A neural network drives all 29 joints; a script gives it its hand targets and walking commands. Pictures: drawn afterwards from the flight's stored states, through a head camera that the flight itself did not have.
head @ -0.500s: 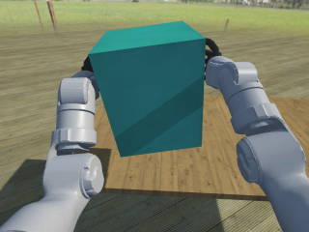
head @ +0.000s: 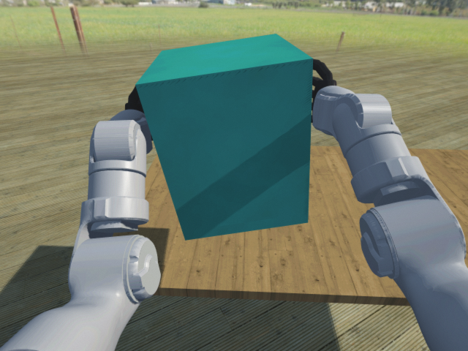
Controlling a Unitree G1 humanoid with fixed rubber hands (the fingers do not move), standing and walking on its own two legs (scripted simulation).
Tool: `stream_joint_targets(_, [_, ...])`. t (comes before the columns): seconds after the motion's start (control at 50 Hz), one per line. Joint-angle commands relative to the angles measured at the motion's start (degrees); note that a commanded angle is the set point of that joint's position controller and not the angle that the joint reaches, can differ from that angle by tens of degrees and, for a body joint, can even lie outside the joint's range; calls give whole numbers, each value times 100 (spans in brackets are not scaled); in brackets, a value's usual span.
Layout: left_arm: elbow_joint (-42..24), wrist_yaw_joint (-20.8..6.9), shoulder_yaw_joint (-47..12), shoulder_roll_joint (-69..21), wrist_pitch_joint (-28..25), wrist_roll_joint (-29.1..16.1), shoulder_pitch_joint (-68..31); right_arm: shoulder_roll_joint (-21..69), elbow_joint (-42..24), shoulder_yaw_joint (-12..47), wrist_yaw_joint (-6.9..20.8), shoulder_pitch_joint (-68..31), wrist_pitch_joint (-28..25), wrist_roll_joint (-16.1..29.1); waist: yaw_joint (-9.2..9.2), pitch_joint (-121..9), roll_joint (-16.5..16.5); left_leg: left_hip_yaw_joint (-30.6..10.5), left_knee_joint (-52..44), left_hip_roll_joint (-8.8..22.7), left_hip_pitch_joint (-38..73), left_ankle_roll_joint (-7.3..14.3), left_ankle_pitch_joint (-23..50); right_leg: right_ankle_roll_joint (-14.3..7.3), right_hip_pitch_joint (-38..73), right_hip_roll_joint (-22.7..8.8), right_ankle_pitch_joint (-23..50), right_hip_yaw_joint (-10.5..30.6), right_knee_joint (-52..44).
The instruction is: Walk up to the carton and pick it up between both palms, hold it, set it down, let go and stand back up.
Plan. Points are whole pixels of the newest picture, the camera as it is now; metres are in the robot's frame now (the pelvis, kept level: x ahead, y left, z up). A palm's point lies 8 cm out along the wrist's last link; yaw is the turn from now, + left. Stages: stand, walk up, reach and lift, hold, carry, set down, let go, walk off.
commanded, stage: hold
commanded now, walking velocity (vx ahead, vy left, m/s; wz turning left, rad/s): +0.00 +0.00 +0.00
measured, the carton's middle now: (232, 133) +0.38 +0.00 +0.28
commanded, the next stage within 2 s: none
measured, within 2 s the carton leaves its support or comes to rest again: neither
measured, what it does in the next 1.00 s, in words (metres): stands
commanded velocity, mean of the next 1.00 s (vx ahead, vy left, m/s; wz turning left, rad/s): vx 0.00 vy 0.00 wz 0.00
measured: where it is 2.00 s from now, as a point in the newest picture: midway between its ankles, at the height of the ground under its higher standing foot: outside the picture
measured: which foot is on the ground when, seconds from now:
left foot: down 0.00-1.00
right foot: down 0.00-1.00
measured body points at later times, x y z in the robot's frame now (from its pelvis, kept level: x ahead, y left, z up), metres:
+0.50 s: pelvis +0.00 +0.00 +0.00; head -0.10 +0.01 +0.44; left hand +0.39 +0.16 +0.30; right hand +0.38 -0.14 +0.33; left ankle +0.02 +0.12 -0.75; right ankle +0.00 -0.11 -0.75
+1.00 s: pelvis +0.00 +0.00 +0.00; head -0.10 +0.01 +0.44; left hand +0.39 +0.16 +0.30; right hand +0.38 -0.14 +0.33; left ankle +0.02 +0.12 -0.75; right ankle +0.00 -0.11 -0.75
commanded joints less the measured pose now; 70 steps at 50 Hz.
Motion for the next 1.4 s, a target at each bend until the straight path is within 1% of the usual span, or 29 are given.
stream_joint_targets(0.0, [-1357,-861,-2014,-3121,-686,-1156,-5954,4098,-1928,637,887,-4404,-58,1040,-43,-2143,199,52,-257,-311,431,-302,1409,396,726,182,1400,161,-39])
stream_joint_targets(0.28, [-1185,-882,-1946,-3097,-738,-1173,-6003,4106,-1904,581,862,-4500,-78,1007,-55,-2196,188,47,-281,-331,360,-270,1259,398,704,155,1311,170,-58])
stream_joint_targets(0.68, [-1336,-835,-2024,-3173,-730,-1217,-6026,4048,-1880,609,903,-4438,-71,1063,-59,-2239,271,16,-241,-285,442,-332,1468,360,680,200,1338,168,-40])
stream_joint_targets(1.14, [-1269,-864,-1986,-3130,-716,-1177,-5980,4081,-1943,620,866,-4463,-49,1066,-60,-2200,201,20,-245,-313,436,-291,1394,391,689,169,1394,189,-58])
stream_joint_targets(1.16, [-960,-868,-1846,-2998,-760,-1225,-6095,4045,-1877,568,903,-4743,-88,1004,5,-1965,56,36,-244,-315,414,-215,1182,433,430,146,1221,163,-89])
stream_joint_targets(1.18, [-840,-884,-1798,-2988,-792,-1201,-6022,4048,-1795,515,902,-4621,-106,928,-45,-1950,23,37,-268,-313,423,-188,1022,436,412,125,1174,191,-130])
stream_joint_targets(1.2, [-985,-878,-1886,-3034,-819,-1272,-6013,4133,-1974,616,907,-4767,-171,1001,16,-2189,69,21,-222,-306,461,-186,1210,415,442,135,1300,185,-94])
stream_joint_targets(1.22, [-800,-870,-1802,-2991,-823,-1227,-6042,4066,-1751,505,900,-4710,-146,956,-48,-1956,64,20,-237,-311,469,-189,1134,424,349,128,1223,188,-151])
stream_joint_targets(1.24, [-825,-888,-1735,-2968,-847,-1217,-6035,4061,-1655,494,891,-4582,-133,920,-40,-2060,63,44,-240,-312,489,-182,1112,457,426,88,1327,211,-133])
stream_joint_targets(1.26, [-1053,-879,-1763,-2980,-851,-1200,-5984,4080,-1696,618,891,-4508,-145,1016,-8,-2237,99,18,-194,-306,582,-213,1438,448,584,137,1618,194,-54])
stream_joint_targets(1.3, [-1182,-888,-1938,-3051,-827,-1300,-5944,4015,-2138,703,843,-4653,-192,1134,-81,-2725,210,-1,-48,-333,739,-273,1747,465,799,173,1949,164,3])
stream_joint_targets(1.32, [-1172,-876,-1997,-3087,-812,-1299,-5986,3847,-1876,570,842,-4498,-136,1106,-182,-2437,402,-16,-81,-308,777,-355,1664,413,598,178,1723,160,-34])
stream_joint_targets(1.34, [-1124,-872,-1898,-3080,-792,-1250,-5944,3934,-1912,620,856,-4543,-152,1095,-98,-2306,271,-13,-80,-311,748,-309,1711,410,558,193,1646,133,-77])
stream_joint_targets(1.36, [-1018,-871,-1842,-3009,-783,-1184,-5969,3879,-1661,552,869,-4438,-123,1054,-117,-2087,228,-11,-161,-287,678,-302,1548,393,437,195,1437,133,-123])
stream_joint_targets(1.38, [-1303,-854,-1988,-3094,-808,-1236,-6014,3924,-1811,629,885,-4449,-156,1102,-129,-2279,333,-23,-115,-282,738,-322,1671,378,493,194,1508,143,-77])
